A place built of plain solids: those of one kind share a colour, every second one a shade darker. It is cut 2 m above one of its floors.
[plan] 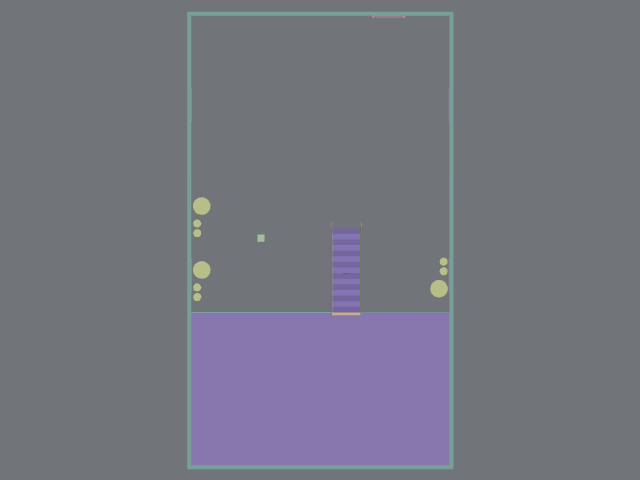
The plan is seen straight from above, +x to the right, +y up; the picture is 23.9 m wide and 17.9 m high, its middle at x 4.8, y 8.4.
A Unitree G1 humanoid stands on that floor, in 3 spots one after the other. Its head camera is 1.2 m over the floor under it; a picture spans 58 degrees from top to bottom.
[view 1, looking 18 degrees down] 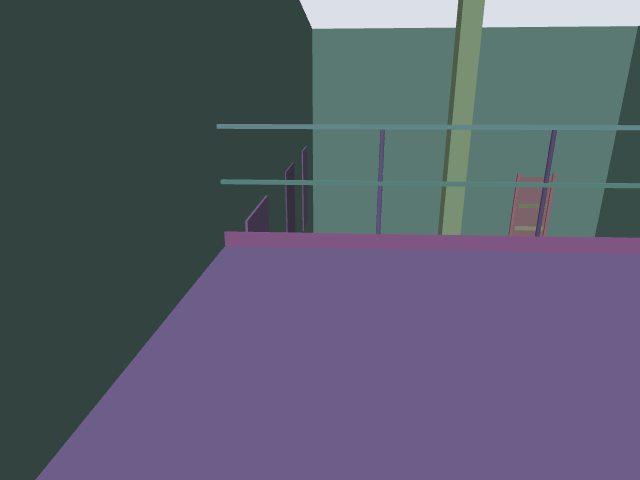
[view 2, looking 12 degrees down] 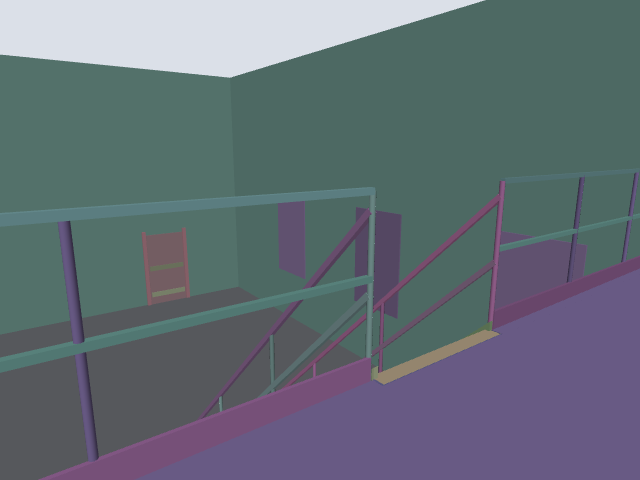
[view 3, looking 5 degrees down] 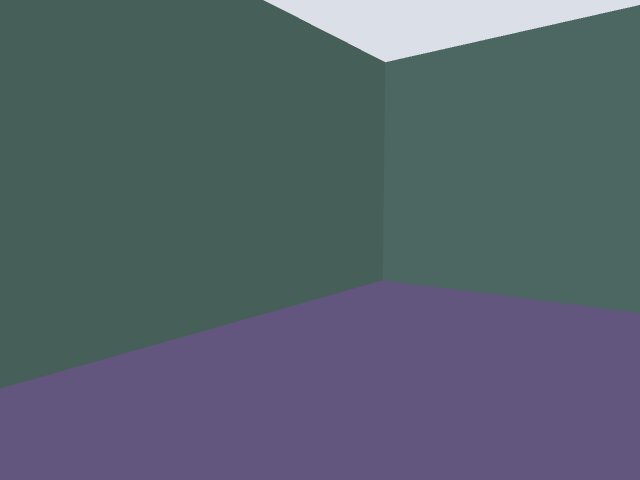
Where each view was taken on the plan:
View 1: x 1.00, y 2.19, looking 93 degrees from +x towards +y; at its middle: toeboard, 3.66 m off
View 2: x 3.78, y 4.14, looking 54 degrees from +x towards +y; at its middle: wall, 10.18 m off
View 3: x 5.78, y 3.29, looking -142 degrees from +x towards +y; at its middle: wall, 5.37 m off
